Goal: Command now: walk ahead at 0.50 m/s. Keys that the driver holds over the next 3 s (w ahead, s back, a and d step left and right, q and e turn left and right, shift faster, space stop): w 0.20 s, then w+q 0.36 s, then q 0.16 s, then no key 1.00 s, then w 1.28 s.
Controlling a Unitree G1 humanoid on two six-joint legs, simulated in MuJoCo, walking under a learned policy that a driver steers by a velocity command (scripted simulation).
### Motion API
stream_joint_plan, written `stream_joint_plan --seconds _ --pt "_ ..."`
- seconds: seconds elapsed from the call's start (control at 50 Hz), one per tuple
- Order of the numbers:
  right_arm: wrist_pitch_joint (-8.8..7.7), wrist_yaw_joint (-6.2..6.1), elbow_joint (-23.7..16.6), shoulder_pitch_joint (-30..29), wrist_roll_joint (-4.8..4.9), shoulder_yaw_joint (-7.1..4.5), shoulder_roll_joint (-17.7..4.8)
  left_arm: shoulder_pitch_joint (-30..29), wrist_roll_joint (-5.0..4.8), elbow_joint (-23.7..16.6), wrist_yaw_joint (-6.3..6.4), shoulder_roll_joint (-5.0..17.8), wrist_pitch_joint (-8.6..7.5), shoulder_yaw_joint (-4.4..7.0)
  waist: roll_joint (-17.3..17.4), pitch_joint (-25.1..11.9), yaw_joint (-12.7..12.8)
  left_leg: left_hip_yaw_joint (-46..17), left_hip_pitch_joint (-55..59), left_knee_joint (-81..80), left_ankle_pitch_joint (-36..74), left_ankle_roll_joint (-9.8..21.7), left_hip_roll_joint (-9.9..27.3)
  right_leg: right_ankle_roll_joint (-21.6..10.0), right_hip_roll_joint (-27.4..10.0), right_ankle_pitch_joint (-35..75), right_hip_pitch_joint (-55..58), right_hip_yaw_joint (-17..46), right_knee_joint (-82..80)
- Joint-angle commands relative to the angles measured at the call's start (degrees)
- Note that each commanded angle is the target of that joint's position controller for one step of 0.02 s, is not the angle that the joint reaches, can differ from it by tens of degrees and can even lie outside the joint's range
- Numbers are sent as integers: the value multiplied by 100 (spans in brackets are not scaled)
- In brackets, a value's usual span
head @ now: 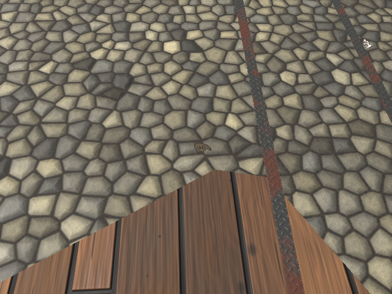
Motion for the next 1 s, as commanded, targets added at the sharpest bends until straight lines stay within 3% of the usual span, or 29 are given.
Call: stream_joint_plan --seconds 0.02,0.06,0.1,0.16,0.24,0.32,0.38,0.4,0.42,0.44,0.46,0.48,0.5,0.52,0.54,0.56,0.6,0.66,0.7,0.76,0.84,0.86,0.88,0.9,0.92,0.94,0.96,0.98,1.0 --pt "-22 -24 -74 630 -69 -169 -663 -400 9 -499 31 731 -180 187 521 -390 -368 -2079 2041 -1699 17 969 1522 -68 -684 762 -2284 210 522" --pt "-62 -4 -51 520 -90 -155 -601 -184 48 -427 39 456 -48 159 608 -362 -138 -1692 1498 -2016 400 1006 1377 20 -801 1062 -1810 204 250" --pt "-105 -28 37 601 -59 -188 -726 -325 88 -490 61 367 35 148 534 -222 -83 -1357 1306 -2217 746 1085 1333 144 -850 1375 -1940 151 -127" --pt "-82 -118 180 858 -46 -222 -850 -900 139 -685 57 350 29 146 414 -52 -205 -1002 1417 -2346 999 1037 1248 285 -847 2287 -2278 121 -1136" --pt "-31 -191 381 1297 33 -236 -929 -1770 119 -918 -13 216 -47 80 359 133 -488 -702 1407 -2369 868 873 1054 317 -564 3224 -1899 -93 -2499" --pt "85 -241 555 1629 107 -281 -995 -2277 68 -1130 -121 328 -137 77 400 236 -544 -1014 1999 -1971 826 835 1327 267 -413 3046 -1862 70 -3178" --pt "167 -283 541 1517 112 -342 -1081 -1904 63 -1063 -153 596 -217 169 565 11 -223 -1288 2222 -1432 1251 677 1468 120 -288 2497 -1119 57 -3422" --pt "189 -285 509 1431 105 -327 -1036 -1364 71 -909 -127 744 -235 258 548 -286 79 -1177 2119 -854 1838 556 1266 4 -181 2368 -321 -63 -3574" --pt "195 -278 441 1441 43 -240 -801 -455 127 -681 -75 1038 -251 388 401 -995 451 -956 1590 326 1723 380 902 -219 -448 2418 1118 118 -3365" --pt "147 -260 261 1848 -19 -88 -268 305 230 -581 -29 1567 -231 521 -641 -1949 475 -469 -250 2414 32 4 141 -805 -1791 2037 3314 1799 -3312" --pt "55 -251 220 2175 73 -23 -106 460 184 -535 -59 1479 -172 490 -1774 -2456 377 -715 -1492 3667 -2681 -113 -237 -1250 -2454 922 3945 3740 -4155" --pt "31 -251 232 1777 210 -194 -737 172 147 -589 -50 946 -171 342 -1101 -1700 435 -1044 -1962 4250 -2436 -64 123 -1003 -2247 242 3317 3293 -4369" --pt "36 -264 127 1416 252 -245 -866 -241 125 -656 -36 725 -173 275 -800 -1023 347 -890 -2096 4259 -1897 -17 378 -795 -2096 367 2531 2496 -4514" --pt "64 -289 116 1277 204 -263 -809 -612 144 -672 -41 561 -177 224 -552 -649 183 -816 -1882 4071 -1438 -31 590 -703 -1880 780 1815 1927 -4713" --pt "123 -294 118 1283 163 -295 -706 -854 181 -669 -45 421 -193 188 -613 -385 20 -847 -1622 3826 -1107 -47 757 -644 -1695 1165 1279 1414 -4921" --pt "196 -279 107 1357 164 -299 -572 -997 223 -647 -45 379 -210 183 -715 -290 -113 -837 -1330 3717 -914 -63 863 -619 -1594 1411 921 1047 -5092" --pt "335 -288 9 1300 152 -303 -404 -1170 263 -618 -28 423 -251 207 -551 -83 -248 -744 -1209 3566 -733 -169 858 -729 -1546 2897 558 370 -5186" --pt "407 -269 -233 1102 53 -297 -330 -1214 268 -545 81 651 -216 287 -423 -61 -349 -551 -1209 2660 -117 -338 787 -796 -1459 4625 512 -500 -5056" --pt "405 -184 -367 808 34 -255 -243 -1277 240 -560 165 738 -129 308 -386 -106 -264 -291 -884 1836 534 -341 709 -741 -1306 4744 474 -963 -4993" --pt "418 -50 -609 337 4 -236 -236 -1001 145 -446 224 867 -7 335 -287 -227 -61 -135 -628 1034 876 -277 541 -753 -1414 4877 876 -1061 -4783" --pt "436 45 -778 346 -52 -318 -503 -1007 -31 -344 223 1045 154 397 -369 -320 -246 -81 -305 398 212 33 298 -573 -1641 5265 1436 -941 -3964" --pt "410 42 -683 705 -64 -385 -622 -1083 -54 -345 229 1023 187 390 -279 -492 -478 14 240 -65 523 162 127 -418 -1490 5319 1423 -1014 -3394" --pt "382 -21 -558 1101 -80 -510 -935 -824 15 -281 208 874 205 346 85 -780 -613 -28 1066 -501 1680 313 9 -149 -1107 4861 1217 -1178 -2483" --pt "390 -156 -567 1472 -155 -618 -1472 -671 263 -407 164 575 184 223 1113 -1400 -614 -1359 2469 -176 4727 712 1174 221 -698 2577 80 -1329 -886" --pt "391 -187 -722 1072 -251 -489 -1454 -105 285 -400 76 199 171 65 1766 -2200 -108 -3087 3478 -112 5692 1952 2473 513 35 -1521 -1149 -625 645" --pt "392 -123 -785 969 -154 -330 -885 -347 124 -245 29 626 234 174 814 -2466 -367 -2780 2985 -393 4447 1849 2219 498 -216 -1407 -1036 178 823" --pt "367 -88 -776 629 -103 -282 -766 -776 -31 -357 30 690 299 202 727 -1693 -333 -2172 2493 -572 3572 1593 1920 451 -343 -1187 -1416 53 770" --pt "365 -87 -735 398 -73 -278 -745 -926 -2 -321 105 599 364 198 423 -1266 -258 -1935 2006 -784 2505 1311 1649 438 -448 -861 -1557 34 499" --pt "375 -109 -726 188 -71 -257 -697 -996 77 -288 185 671 445 236 437 -967 -178 -1763 1435 -1020 1821 1172 1525 476 -531 -506 -1384 71 213"
Next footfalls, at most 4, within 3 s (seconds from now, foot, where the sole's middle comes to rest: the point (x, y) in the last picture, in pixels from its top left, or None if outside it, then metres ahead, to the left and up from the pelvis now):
0.42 right None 0.41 -0.15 -0.77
0.88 left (167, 264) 0.56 0.13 -0.77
1.24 right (239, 261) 0.58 -0.12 -0.77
2.44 right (198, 161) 1.00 0.04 -0.77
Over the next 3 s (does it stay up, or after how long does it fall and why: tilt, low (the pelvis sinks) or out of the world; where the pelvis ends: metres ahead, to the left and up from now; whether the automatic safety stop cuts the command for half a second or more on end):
stays up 1.10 0.19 -0.01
